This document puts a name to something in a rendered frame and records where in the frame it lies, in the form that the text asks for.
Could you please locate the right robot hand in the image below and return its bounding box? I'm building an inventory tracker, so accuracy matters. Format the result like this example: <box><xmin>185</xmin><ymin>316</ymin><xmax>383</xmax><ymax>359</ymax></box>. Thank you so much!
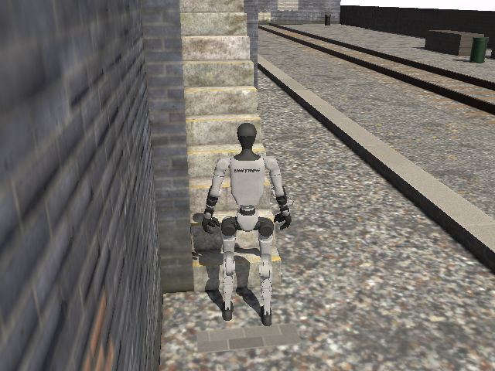
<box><xmin>274</xmin><ymin>213</ymin><xmax>292</xmax><ymax>230</ymax></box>

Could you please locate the robot right upper arm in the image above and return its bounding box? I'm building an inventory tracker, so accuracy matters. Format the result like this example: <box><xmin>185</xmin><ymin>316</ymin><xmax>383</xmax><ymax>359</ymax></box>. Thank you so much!
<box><xmin>263</xmin><ymin>156</ymin><xmax>284</xmax><ymax>197</ymax></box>

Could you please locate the robot left forearm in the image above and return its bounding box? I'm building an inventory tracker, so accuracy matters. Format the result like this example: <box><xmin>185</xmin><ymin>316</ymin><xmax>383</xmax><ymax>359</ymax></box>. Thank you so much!
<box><xmin>203</xmin><ymin>186</ymin><xmax>218</xmax><ymax>219</ymax></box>

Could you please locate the left robot hand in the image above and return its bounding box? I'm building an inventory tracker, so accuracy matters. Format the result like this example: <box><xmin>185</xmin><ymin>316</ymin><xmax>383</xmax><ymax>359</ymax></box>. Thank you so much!
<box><xmin>202</xmin><ymin>217</ymin><xmax>220</xmax><ymax>234</ymax></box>

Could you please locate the robot left upper arm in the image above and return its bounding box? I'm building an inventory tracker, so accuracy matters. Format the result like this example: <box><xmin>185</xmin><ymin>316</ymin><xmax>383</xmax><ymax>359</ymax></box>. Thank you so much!
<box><xmin>210</xmin><ymin>156</ymin><xmax>231</xmax><ymax>198</ymax></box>

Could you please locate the humanoid robot torso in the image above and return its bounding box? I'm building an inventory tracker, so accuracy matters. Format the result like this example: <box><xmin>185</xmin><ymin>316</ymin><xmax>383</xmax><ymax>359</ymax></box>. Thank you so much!
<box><xmin>229</xmin><ymin>153</ymin><xmax>265</xmax><ymax>232</ymax></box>

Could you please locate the right robot shin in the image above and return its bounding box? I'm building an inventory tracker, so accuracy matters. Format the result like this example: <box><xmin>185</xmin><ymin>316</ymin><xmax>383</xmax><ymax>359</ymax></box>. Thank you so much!
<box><xmin>261</xmin><ymin>264</ymin><xmax>272</xmax><ymax>315</ymax></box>

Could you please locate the robot right forearm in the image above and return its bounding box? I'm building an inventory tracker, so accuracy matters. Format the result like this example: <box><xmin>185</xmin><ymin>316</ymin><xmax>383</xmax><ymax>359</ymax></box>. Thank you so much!
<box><xmin>276</xmin><ymin>186</ymin><xmax>290</xmax><ymax>216</ymax></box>

